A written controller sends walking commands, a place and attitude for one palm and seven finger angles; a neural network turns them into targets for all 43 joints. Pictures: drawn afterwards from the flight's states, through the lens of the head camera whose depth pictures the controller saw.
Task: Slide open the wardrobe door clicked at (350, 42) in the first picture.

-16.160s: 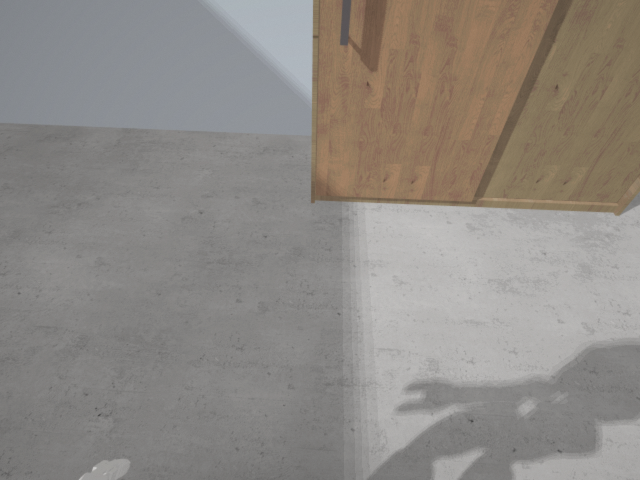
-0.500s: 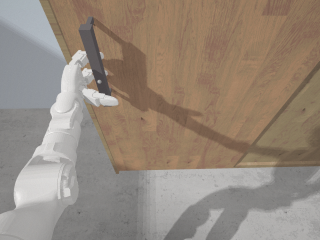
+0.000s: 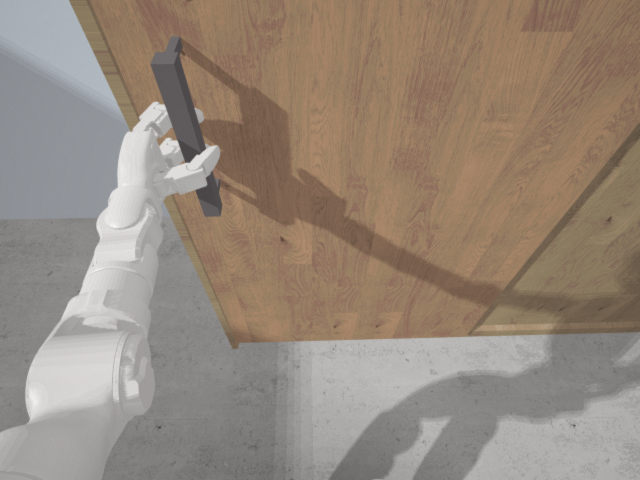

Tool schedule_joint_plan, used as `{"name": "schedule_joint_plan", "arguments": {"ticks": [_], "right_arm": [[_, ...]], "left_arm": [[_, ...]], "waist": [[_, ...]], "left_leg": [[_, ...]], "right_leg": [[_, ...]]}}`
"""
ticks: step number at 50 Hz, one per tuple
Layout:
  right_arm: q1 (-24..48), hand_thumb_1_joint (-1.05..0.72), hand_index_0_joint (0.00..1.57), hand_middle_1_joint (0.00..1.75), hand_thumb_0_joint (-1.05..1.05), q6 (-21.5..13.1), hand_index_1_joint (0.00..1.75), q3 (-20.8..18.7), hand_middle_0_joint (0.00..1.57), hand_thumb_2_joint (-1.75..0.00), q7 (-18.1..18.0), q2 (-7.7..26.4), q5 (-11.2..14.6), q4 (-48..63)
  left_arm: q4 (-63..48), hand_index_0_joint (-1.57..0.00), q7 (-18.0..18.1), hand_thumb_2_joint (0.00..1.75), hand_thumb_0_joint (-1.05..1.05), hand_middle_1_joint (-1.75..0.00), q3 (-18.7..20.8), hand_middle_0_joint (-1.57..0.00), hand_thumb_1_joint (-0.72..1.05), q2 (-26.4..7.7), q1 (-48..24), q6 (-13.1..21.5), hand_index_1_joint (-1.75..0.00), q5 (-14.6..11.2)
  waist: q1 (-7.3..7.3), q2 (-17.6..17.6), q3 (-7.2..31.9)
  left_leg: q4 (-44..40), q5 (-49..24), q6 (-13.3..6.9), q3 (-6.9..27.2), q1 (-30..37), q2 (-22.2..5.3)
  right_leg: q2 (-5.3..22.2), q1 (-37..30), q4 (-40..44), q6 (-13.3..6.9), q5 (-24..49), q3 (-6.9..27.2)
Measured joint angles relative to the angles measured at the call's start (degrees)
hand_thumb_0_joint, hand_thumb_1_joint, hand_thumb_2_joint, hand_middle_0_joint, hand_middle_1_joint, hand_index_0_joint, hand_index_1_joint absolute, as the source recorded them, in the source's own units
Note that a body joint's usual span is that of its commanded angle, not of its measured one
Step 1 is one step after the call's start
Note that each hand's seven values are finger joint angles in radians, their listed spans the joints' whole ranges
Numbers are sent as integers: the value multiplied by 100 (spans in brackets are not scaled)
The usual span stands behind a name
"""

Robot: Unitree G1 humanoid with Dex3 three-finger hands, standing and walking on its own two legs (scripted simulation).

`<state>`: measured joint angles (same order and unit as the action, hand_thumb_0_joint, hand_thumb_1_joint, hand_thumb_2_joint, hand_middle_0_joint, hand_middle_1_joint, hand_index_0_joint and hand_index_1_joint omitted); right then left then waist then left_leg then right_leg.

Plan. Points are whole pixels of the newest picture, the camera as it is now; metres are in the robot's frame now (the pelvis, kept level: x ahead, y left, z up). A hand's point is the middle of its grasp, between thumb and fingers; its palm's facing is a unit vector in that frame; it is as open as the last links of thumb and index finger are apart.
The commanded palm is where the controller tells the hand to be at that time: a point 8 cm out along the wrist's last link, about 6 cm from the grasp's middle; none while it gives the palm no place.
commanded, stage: grip the handle and tug to test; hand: left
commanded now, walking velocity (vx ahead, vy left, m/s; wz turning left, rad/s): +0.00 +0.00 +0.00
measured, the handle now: (196, 138) +0.54 +0.15 +0.12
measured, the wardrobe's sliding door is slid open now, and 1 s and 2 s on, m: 0.00 0.00 0.06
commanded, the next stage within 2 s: tug the door sideways, standing still in 0.84 s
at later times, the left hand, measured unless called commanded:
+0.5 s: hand (198, 165) +0.47 +0.14 +0.13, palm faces -0.01 -1.00 -0.02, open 6.8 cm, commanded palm +0.44 +0.19 +0.13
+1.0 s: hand (199, 166) +0.47 +0.14 +0.13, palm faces -0.02 -1.00 +0.00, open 6.8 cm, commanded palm +0.45 +0.18 +0.13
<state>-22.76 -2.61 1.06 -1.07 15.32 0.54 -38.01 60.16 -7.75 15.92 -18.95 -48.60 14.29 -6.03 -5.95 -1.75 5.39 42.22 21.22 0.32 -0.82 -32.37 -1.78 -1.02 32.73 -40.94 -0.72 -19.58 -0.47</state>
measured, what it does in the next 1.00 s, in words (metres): stands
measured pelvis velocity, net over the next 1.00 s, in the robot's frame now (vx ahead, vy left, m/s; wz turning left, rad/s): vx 0.02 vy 0.00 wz -0.02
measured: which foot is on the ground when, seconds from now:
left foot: down 0.00-1.00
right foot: down 0.00-1.00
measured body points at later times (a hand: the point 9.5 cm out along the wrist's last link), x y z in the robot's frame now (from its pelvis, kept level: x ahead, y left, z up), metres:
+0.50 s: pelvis +0.00 +0.00 +0.00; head +0.05 +0.00 +0.45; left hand +0.47 +0.19 +0.13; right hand +0.04 -0.26 -0.12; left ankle -0.01 +0.12 -0.71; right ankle +0.00 -0.11 -0.71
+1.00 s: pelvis +0.02 +0.00 +0.01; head +0.06 +0.00 +0.45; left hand +0.47 +0.19 +0.13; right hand +0.07 -0.26 -0.11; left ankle -0.01 +0.12 -0.71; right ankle +0.00 -0.11 -0.71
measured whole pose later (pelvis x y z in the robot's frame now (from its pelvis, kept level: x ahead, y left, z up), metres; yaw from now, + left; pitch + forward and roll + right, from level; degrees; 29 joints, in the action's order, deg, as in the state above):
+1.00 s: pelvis +0.02 +0.00 +0.01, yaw -1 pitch +11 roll -1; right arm -21.9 -1.2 0.5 -0.7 14.8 1.1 -35.3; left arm 46.6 -6.8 15.0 -15.7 -39.1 9.6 -7.3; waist -5.1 -2.0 6.2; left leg 39.2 21.9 0.0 -2.2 -27.8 -2.1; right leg -1.4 28.6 -37.9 -0.3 -19.7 0.9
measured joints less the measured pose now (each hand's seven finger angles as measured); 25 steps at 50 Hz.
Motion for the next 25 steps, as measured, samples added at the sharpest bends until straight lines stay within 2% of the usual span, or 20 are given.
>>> {"name": "schedule_joint_plan", "arguments": {"ticks": [2, 4, 25], "right_arm": [[4, -90, 20, 30, 1, 6, 30, -2, 20, -90, 3, -1, 4, 9], [2, -90, 20, 30, 1, 11, 30, -6, 20, -90, 2, -3, 9, 19], [63, -90, 20, 30, 1, 36, 30, 30, 20, -90, 9, -47, -6, 22]], "left_arm": [[-18, -34, -13, 75, 1, -131, 3, -34, 55, 5, 20, -9, -131, -14], [-52, -33, -41, 76, 1, -131, -34, -32, 56, 33, 40, -8, -131, -28], [88, -29, 75, 78, 1, -134, -79, -28, 59, 101, -116, 9, -135, 49]], "waist": [[4, -2, 4], [15, -5, 3], [23, 13, -18]], "left_leg": [[-11, 6, 1, -3, 19, -3], [-19, 10, 0, 2, 34, -1], [4, -19, -4, 29, -11, 26]], "right_leg": [[-3, -18, 13, 0, -4, 3], [-2, -37, 23, 1, -8, -1], [24, 0, -11, 3, 2, -26]]}}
